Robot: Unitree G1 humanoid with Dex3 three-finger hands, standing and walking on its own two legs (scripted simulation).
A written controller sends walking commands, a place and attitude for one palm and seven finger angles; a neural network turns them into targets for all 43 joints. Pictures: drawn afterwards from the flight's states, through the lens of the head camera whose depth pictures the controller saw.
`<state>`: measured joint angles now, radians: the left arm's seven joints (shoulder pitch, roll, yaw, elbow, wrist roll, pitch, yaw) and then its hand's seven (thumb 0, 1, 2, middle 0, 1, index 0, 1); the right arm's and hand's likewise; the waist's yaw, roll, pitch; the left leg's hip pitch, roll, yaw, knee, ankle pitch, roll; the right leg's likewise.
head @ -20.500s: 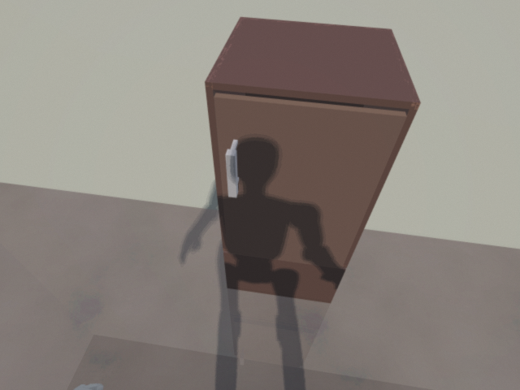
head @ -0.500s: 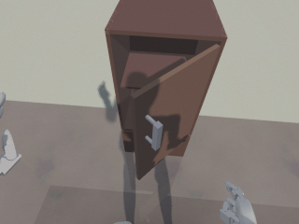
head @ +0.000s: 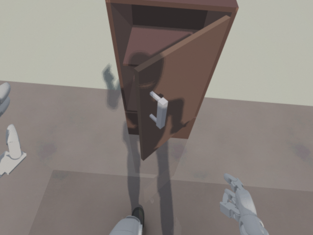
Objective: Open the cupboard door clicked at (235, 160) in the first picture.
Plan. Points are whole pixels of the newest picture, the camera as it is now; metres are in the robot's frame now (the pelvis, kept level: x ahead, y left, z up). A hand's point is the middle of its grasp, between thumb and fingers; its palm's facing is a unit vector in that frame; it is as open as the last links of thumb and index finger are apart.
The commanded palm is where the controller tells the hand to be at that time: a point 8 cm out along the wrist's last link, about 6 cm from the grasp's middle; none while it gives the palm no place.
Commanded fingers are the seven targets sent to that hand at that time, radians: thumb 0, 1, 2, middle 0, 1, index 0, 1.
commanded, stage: step back with the hand held close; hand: left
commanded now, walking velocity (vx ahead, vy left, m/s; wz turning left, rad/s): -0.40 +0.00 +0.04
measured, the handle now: (157, 110) +0.47 +0.05 -0.03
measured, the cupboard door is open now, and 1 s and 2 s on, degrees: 47 47 47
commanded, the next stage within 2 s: stop stepping back and stand still in 0.18 s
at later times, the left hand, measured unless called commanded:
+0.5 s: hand out of the picture +0.05 +0.26 +0.17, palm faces +0.40 -0.80 -0.45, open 7.4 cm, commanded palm +0.01 +0.30 +0.19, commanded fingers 0.00 0.90 0.90 -0.20 -0.30 -0.20 -0.30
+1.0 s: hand out of the picture +0.03 +0.26 +0.18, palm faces +0.45 -0.76 -0.47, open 7.4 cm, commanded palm -0.03 +0.29 +0.19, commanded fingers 0.00 0.90 0.90 -0.20 -0.30 -0.20 -0.30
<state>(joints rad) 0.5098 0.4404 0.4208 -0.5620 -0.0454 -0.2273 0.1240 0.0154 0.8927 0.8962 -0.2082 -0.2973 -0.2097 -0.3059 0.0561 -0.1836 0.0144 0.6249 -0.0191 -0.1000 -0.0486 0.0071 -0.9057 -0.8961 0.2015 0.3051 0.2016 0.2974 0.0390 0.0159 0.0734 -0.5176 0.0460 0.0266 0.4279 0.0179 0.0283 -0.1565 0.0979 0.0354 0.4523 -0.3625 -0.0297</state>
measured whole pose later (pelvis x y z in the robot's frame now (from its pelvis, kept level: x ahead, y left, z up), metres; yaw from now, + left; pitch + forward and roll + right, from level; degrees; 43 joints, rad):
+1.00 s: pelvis -0.16 -0.01 +0.01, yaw +1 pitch -1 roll +1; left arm 0.54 0.41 0.40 -0.43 -0.02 -0.20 0.15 0.01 0.89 0.90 -0.22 -0.30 -0.22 -0.31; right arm 0.27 -0.21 0.00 0.69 -0.01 -0.12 -0.08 0.01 -0.91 -0.90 0.20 0.31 0.20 0.30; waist 0.00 -0.01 -0.03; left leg -0.42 0.02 0.04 0.84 -0.33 0.00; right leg -0.21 0.02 -0.09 0.51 -0.28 -0.07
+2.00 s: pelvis -0.17 +0.02 +0.01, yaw +3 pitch -2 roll +0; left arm 0.25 0.15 0.01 1.15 0.01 0.00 0.03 0.00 0.91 0.90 -0.20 -0.30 -0.20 -0.30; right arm 0.28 -0.12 0.00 1.15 -0.02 0.02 -0.03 0.00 -0.92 -0.90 0.20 0.30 0.20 0.30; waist 0.00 0.02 0.04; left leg -0.23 -0.01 0.02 0.40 -0.13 0.02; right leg -0.15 -0.02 -0.10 0.43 -0.25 -0.01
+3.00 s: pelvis -0.14 +0.00 +0.01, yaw +3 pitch -2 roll +0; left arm 0.24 0.17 0.01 1.14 0.01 -0.01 0.03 0.00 0.91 0.90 -0.20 -0.30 -0.20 -0.30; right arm 0.22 -0.17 0.00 1.15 -0.02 0.01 -0.04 0.00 -0.91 -0.90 0.20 0.30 0.20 0.30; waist 0.00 0.02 0.06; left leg -0.20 0.02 0.02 0.39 -0.16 -0.01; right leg -0.10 0.01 -0.10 0.39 -0.26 -0.04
